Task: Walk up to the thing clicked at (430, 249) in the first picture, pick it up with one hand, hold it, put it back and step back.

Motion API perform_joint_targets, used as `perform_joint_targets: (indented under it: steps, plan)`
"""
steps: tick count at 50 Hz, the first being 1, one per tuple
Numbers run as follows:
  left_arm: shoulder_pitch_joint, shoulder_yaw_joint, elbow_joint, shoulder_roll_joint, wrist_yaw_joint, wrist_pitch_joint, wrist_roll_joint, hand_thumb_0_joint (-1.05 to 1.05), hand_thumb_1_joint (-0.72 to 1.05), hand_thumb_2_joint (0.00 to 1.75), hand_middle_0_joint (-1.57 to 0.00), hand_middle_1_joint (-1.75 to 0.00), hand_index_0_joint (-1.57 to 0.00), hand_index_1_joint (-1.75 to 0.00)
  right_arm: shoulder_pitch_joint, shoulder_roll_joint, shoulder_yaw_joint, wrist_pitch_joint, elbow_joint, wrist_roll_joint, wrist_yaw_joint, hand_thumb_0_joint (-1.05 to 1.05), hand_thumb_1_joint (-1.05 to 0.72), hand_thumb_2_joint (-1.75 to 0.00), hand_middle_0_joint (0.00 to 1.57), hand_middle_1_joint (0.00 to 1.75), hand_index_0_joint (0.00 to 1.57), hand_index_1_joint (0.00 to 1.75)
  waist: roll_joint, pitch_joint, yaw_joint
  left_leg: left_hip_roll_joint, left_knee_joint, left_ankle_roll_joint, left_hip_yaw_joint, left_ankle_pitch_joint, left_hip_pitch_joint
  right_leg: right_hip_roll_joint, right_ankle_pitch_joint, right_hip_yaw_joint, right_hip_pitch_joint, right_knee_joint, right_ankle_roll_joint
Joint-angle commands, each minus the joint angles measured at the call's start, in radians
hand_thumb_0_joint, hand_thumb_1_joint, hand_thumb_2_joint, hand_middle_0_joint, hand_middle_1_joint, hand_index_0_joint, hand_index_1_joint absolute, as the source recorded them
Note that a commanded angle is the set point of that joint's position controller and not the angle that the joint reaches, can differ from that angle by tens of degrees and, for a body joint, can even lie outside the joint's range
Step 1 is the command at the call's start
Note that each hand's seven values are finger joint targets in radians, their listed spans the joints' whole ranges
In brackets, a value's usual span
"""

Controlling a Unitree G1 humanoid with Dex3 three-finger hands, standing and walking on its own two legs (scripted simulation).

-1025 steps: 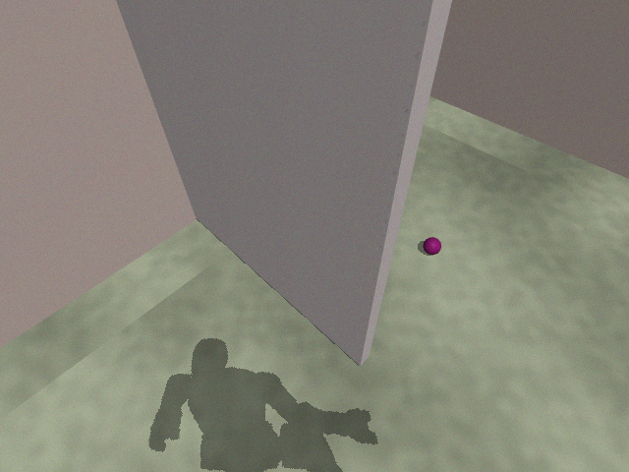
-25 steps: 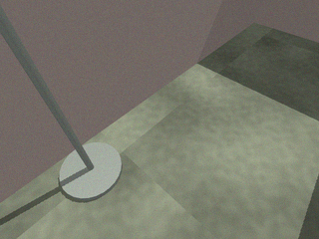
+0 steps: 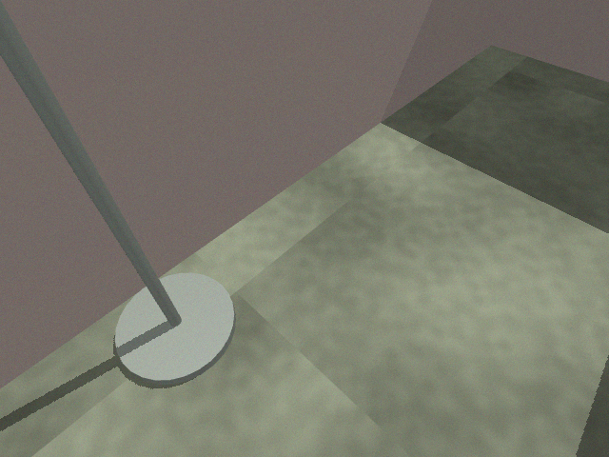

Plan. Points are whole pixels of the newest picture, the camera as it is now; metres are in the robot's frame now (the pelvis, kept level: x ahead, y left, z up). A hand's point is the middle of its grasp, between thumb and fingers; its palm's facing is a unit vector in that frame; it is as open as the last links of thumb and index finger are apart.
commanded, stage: stand
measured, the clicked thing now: out of the picture -0.98 +1.03 -0.75
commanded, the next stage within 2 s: walk up in 0.06 s
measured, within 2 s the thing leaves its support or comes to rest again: neither
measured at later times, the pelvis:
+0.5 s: pelvis -0.03 -0.02 -0.03, yaw +22 degrees
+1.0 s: pelvis +0.00 -0.09 -0.01, yaw +51 degrees
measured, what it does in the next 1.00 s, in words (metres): steps on the spot, turning left: left foot, then right foot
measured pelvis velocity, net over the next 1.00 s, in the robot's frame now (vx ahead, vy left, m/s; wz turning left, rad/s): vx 0.00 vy -0.09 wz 0.89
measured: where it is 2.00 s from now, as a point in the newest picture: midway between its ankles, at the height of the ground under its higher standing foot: outside the picture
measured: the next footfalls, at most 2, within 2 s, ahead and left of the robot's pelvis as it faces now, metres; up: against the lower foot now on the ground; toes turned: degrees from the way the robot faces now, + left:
left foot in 0.46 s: +0.01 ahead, +0.13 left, +0.00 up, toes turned +23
right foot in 0.74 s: +0.08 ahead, -0.12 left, +0.00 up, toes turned +38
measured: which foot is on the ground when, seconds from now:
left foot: down 0.00-0.22, up 0.24-0.44, down 0.46-0.76, up 0.78-1.00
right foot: down 0.00-0.46, up 0.48-0.72, down 0.74-1.00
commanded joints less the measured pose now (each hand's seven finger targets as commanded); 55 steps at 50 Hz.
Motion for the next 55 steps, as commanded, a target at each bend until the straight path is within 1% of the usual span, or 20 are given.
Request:
perform_joint_targets:
  steps: [1,6,9,11,12,13,17,19,21,22,23,24,28,33,36,38,39,43,49,55]
  plan:
    - [-0.038,0.042,-0.061,0.213,0.018,-0.021,0.000,0.00,0.90,0.90,-0.20,-0.30,-0.20,-0.30,-0.048,-0.215,-0.038,-0.019,-0.057,-0.002,-0.012,0.00,-0.90,-0.90,0.20,0.30,0.20,0.30,0.000,-0.081,-0.004,0.104,-0.042,0.034,-0.086,0.163,0.037,-0.106,0.139,0.075,0.000,-0.043,-0.031]
    - [-0.025,0.103,-0.181,0.210,0.009,0.034,-0.014,0.00,0.90,0.90,-0.20,-0.30,-0.20,-0.30,0.016,-0.307,-0.100,0.012,-0.161,-0.013,-0.011,0.00,-0.90,-0.90,0.20,0.30,0.20,0.30,0.103,-0.091,0.012,0.151,0.041,0.165,-0.321,0.500,-0.098,0.015,0.051,-0.030,-0.022,0.273,-0.023]
    - [0.022,0.109,-0.236,0.195,-0.002,0.045,-0.003,0.00,0.90,0.90,-0.20,-0.30,-0.20,-0.30,-0.052,-0.291,-0.111,0.030,-0.232,-0.020,-0.015,0.00,-0.90,-0.90,0.20,0.30,0.20,0.30,0.138,-0.150,0.067,0.114,0.081,0.157,-0.335,0.328,-0.196,-0.006,-0.124,0.039,0.050,0.180,-0.069]
    - [0.094,0.135,-0.248,0.304,0.001,0.040,0.020,0.00,0.90,0.90,-0.20,-0.30,-0.20,-0.30,-0.109,-0.185,-0.090,0.039,-0.304,-0.013,-0.013,0.00,-0.90,-0.90,0.20,0.30,0.20,0.30,-0.151,-0.143,0.120,-0.098,0.393,0.049,-0.072,-0.047,-0.421,-0.289,0.084,0.232,0.184,-0.003,-0.170]
    - [-0.017,0.150,-0.294,0.342,-0.001,0.039,0.029,0.00,0.90,0.90,-0.20,-0.30,-0.20,-0.30,-0.055,-0.175,-0.088,0.044,-0.315,-0.028,-0.018,0.00,-0.90,-0.90,0.20,0.30,0.20,0.30,-0.276,-0.146,0.084,-0.051,0.559,0.039,-0.023,-0.345,-0.445,-0.491,0.125,0.307,0.079,-0.056,-0.286]
    - [-0.110,0.150,-0.339,0.330,-0.003,0.037,0.032,0.00,0.90,0.90,-0.20,-0.30,-0.20,-0.30,0.006,-0.206,-0.101,0.051,-0.314,-0.033,-0.016,0.00,-0.90,-0.90,0.20,0.30,0.20,0.30,-0.225,-0.106,0.033,0.016,0.629,0.037,-0.074,-0.388,-0.397,-0.533,0.079,0.318,-0.024,-0.069,-0.321]
    - [-0.147,0.122,-0.364,0.245,-0.009,0.021,0.040,0.00,0.90,0.90,-0.20,-0.30,-0.20,-0.30,0.119,-0.188,-0.101,0.043,-0.301,-0.013,0.038,0.00,-0.90,-0.90,0.20,0.30,0.20,0.30,-0.205,-0.072,-0.012,0.003,0.439,0.053,-0.003,-0.157,-0.312,-0.238,0.247,-0.028,0.038,0.104,-0.170]
    - [-0.095,0.127,-0.379,0.264,-0.022,0.029,0.034,0.00,0.90,0.90,-0.20,-0.30,-0.20,-0.30,0.140,-0.182,-0.102,0.036,-0.306,-0.013,0.041,0.00,-0.90,-0.90,0.20,0.30,0.20,0.30,-0.212,-0.104,0.016,-0.023,0.314,0.046,0.062,-0.141,-0.230,-0.246,0.266,-0.074,0.050,0.198,-0.162]
    - [-0.095,0.124,-0.395,0.269,-0.031,0.050,0.023,0.00,0.90,0.90,-0.20,-0.30,-0.20,-0.30,0.240,-0.192,-0.118,0.029,-0.286,-0.016,0.027,0.00,-0.90,-0.90,0.20,0.30,0.20,0.30,-0.130,-0.139,-0.039,-0.071,0.133,0.048,0.105,-0.077,-0.013,-0.231,0.123,-0.134,-0.078,0.395,-0.131]
    - [-0.064,0.109,-0.406,0.211,-0.034,0.062,0.012,0.00,0.90,0.90,-0.20,-0.30,-0.20,-0.30,0.268,-0.251,-0.139,0.021,-0.285,-0.023,0.013,0.00,-0.90,-0.90,0.20,0.30,0.20,0.30,0.045,-0.122,-0.057,-0.012,0.030,0.099,-0.069,-0.052,0.095,-0.145,-0.092,-0.159,-0.245,0.599,-0.074]
    - [-0.055,0.095,-0.446,0.143,-0.038,0.070,0.013,0.00,0.90,0.90,-0.20,-0.30,-0.20,-0.30,0.233,-0.377,-0.165,0.018,-0.326,-0.035,-0.002,0.00,-0.90,-0.90,0.20,0.30,0.20,0.30,0.316,-0.072,-0.022,0.225,-0.021,0.184,-0.503,0.159,0.139,0.026,-0.493,-0.135,-0.527,0.774,-0.005]
    - [-0.084,0.112,-0.463,0.206,-0.027,0.066,0.009,0.00,0.90,0.90,-0.20,-0.30,-0.20,-0.30,0.199,-0.428,-0.174,0.017,-0.365,-0.030,-0.008,0.00,-0.90,-0.90,0.20,0.30,0.20,0.30,0.245,-0.107,-0.042,0.316,-0.090,0.329,-0.717,0.016,0.003,-0.009,-0.497,0.098,-0.456,0.804,-0.020]
    - [-0.008,0.114,-0.406,0.229,-0.035,0.057,0.005,0.00,0.90,0.90,-0.20,-0.30,-0.20,-0.30,0.066,-0.309,-0.138,0.023,-0.432,-0.019,-0.025,0.00,-0.90,-0.90,0.20,0.30,0.20,0.30,0.179,-0.058,0.018,0.133,-0.018,0.224,-0.407,-0.111,-0.156,-0.029,-0.279,0.093,-0.327,0.699,-0.033]
    - [0.028,0.125,-0.438,0.197,-0.038,0.048,0.006,0.00,0.90,0.90,-0.20,-0.30,-0.20,-0.30,0.099,-0.299,-0.146,0.033,-0.486,-0.035,-0.009,0.00,-0.90,-0.90,0.20,0.30,0.20,0.30,0.177,-0.073,0.015,0.114,-0.010,0.203,-0.477,-0.080,-0.257,0.064,-0.305,0.059,-0.161,0.469,-0.043]
    - [0.155,0.136,-0.418,0.186,-0.019,0.027,0.004,0.00,0.90,0.90,-0.20,-0.30,-0.20,-0.30,0.052,-0.267,-0.135,0.043,-0.530,-0.027,-0.007,0.00,-0.90,-0.90,0.20,0.30,0.20,0.30,0.124,-0.149,0.093,0.036,0.117,0.131,-0.436,-0.072,-0.302,0.073,-0.165,0.066,0.051,0.113,-0.086]
    - [0.077,0.178,-0.461,0.365,-0.005,0.020,0.039,0.00,0.90,0.90,-0.20,-0.30,-0.20,-0.30,0.119,-0.163,-0.104,0.044,-0.543,-0.014,-0.011,0.00,-0.90,-0.90,0.20,0.30,0.20,0.30,-0.294,-0.074,0.067,-0.164,0.487,0.009,-0.140,-0.330,-0.562,-0.354,-0.435,0.516,0.019,-0.154,-0.193]
    - [-0.027,0.180,-0.494,0.364,-0.010,0.022,0.041,0.00,0.90,0.90,-0.20,-0.30,-0.20,-0.30,0.139,-0.244,-0.127,0.046,-0.516,-0.030,-0.021,0.00,-0.90,-0.90,0.20,0.30,0.20,0.30,-0.245,-0.031,0.039,-0.057,0.652,-0.011,-0.102,-0.360,-0.503,-0.475,-0.498,0.554,-0.147,-0.158,-0.309]
    - [-0.020,0.141,-0.463,0.235,-0.009,-0.007,0.032,0.00,0.90,0.90,-0.20,-0.30,-0.20,-0.30,0.186,-0.214,-0.115,0.042,-0.475,-0.019,0.031,0.00,-0.90,-0.90,0.20,0.30,0.20,0.30,-0.145,-0.009,-0.002,-0.038,0.695,0.031,-0.083,-0.116,-0.440,-0.190,-0.046,0.136,-0.049,-0.020,-0.131]
    - [0.151,0.162,-0.485,0.296,-0.022,-0.006,0.039,0.00,0.90,0.90,-0.20,-0.30,-0.20,-0.30,0.068,-0.208,-0.100,0.043,-0.526,-0.020,0.052,0.00,-0.90,-0.90,0.20,0.30,0.20,0.30,-0.189,-0.007,0.101,-0.021,0.451,0.029,0.020,-0.165,-0.433,-0.264,0.203,0.017,0.139,0.038,-0.143]
    - [0.121,0.156,-0.531,0.315,-0.028,0.012,0.032,0.00,0.90,0.90,-0.20,-0.30,-0.20,-0.30,0.186,-0.221,-0.126,0.027,-0.518,-0.017,0.035,0.00,-0.90,-0.90,0.20,0.30,0.20,0.30,-0.125,-0.095,0.027,-0.072,0.205,0.077,0.100,-0.154,-0.112,-0.302,0.271,-0.146,-0.003,0.282,-0.116]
